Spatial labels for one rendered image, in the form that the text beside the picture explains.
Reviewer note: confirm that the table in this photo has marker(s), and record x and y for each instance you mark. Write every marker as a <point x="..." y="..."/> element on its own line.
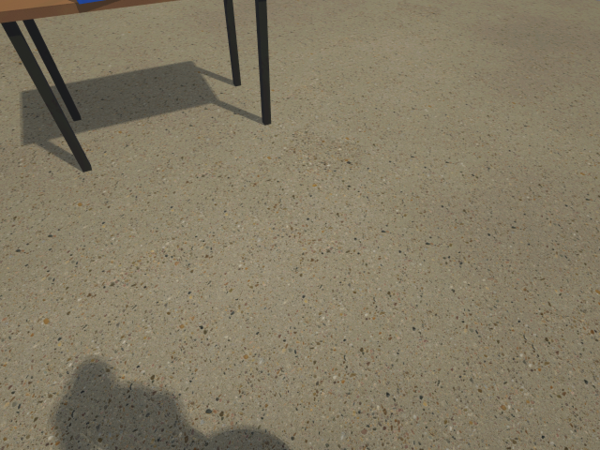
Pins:
<point x="28" y="10"/>

